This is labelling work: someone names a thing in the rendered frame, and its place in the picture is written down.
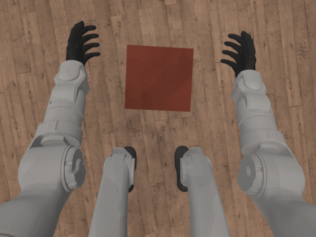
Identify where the robot right shin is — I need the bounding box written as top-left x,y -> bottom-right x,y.
180,147 -> 212,186

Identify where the robot right forearm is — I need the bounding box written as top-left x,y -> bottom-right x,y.
232,70 -> 305,187

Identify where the robot left hand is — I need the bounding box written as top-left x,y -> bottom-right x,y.
66,21 -> 100,67

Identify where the carton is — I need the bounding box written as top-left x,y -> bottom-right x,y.
125,45 -> 194,112

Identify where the robot right hand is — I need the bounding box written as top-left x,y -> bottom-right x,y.
220,31 -> 256,78

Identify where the left robot thigh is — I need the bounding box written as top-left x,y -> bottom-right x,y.
88,153 -> 135,237

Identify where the robot left forearm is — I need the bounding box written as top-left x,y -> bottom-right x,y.
18,60 -> 89,187

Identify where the left robot upper arm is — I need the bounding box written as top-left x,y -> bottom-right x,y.
0,145 -> 86,237

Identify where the right robot upper arm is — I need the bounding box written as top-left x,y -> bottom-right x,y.
237,152 -> 316,237

